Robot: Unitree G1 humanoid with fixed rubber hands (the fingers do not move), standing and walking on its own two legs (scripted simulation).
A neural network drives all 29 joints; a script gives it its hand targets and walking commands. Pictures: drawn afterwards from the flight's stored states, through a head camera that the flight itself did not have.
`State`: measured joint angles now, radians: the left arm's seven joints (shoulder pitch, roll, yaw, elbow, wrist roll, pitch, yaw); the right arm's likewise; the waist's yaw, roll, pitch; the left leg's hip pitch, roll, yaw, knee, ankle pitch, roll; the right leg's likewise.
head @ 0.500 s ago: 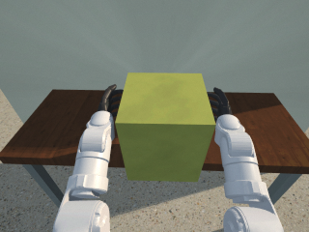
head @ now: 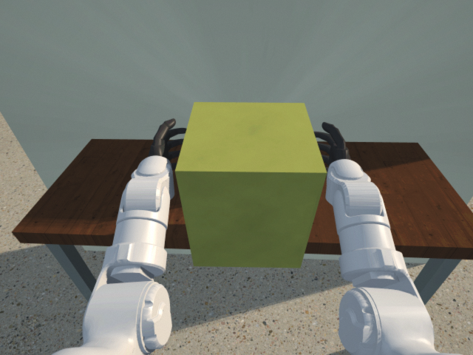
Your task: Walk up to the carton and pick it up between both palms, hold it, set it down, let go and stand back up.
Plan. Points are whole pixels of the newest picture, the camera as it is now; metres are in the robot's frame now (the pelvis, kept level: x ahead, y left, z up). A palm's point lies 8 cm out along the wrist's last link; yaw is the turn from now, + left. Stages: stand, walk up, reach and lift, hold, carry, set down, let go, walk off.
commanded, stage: hold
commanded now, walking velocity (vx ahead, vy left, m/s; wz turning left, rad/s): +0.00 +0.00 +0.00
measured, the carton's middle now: (247, 186) +0.42 +0.01 +0.11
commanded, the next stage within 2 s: none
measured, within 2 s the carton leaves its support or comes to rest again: neither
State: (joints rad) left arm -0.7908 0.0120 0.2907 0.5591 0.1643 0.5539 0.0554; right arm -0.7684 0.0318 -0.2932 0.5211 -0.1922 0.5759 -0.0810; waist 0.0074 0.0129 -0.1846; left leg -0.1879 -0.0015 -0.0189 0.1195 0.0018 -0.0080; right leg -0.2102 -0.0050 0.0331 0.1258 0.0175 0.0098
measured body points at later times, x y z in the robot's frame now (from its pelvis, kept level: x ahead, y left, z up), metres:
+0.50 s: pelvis +0.04 +0.00 +0.00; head +0.02 +0.00 +0.45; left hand +0.43 +0.15 +0.16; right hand +0.42 -0.16 +0.15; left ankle +0.03 +0.12 -0.75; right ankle +0.05 -0.12 -0.75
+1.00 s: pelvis -0.01 +0.00 +0.00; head -0.04 -0.01 +0.45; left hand +0.39 +0.15 +0.18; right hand +0.38 -0.15 +0.16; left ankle +0.04 +0.12 -0.75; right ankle +0.05 -0.12 -0.75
